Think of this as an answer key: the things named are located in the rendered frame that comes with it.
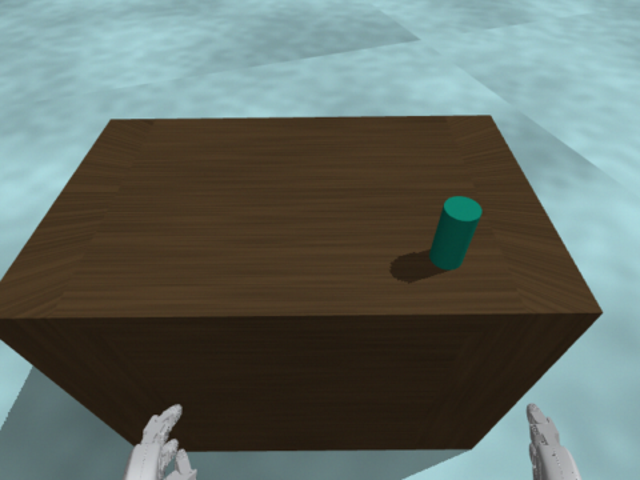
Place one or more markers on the can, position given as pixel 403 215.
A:
pixel 458 221

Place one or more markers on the right robot hand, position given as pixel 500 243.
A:
pixel 550 460

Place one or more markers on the left robot hand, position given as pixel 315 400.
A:
pixel 149 459

